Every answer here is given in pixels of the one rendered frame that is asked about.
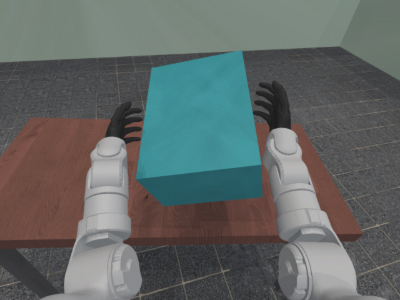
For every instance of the table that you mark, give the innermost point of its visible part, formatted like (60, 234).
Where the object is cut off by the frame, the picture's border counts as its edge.
(42, 187)

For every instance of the robot right forearm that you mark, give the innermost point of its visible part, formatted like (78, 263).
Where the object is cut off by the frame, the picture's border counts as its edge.
(300, 217)

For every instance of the right robot upper arm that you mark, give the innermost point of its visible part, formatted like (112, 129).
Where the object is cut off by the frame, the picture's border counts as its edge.
(317, 271)

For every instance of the left robot upper arm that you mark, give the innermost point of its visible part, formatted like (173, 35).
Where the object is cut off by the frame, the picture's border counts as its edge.
(106, 273)

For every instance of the right robot hand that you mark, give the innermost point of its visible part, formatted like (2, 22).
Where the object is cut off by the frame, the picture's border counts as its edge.
(280, 116)

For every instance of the left robot hand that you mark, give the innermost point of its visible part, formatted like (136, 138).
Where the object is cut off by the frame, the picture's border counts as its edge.
(118, 122)

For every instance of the robot left forearm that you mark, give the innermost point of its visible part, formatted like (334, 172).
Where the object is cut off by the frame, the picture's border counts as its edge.
(105, 219)

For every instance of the carton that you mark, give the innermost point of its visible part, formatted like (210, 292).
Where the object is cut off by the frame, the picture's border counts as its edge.
(199, 141)

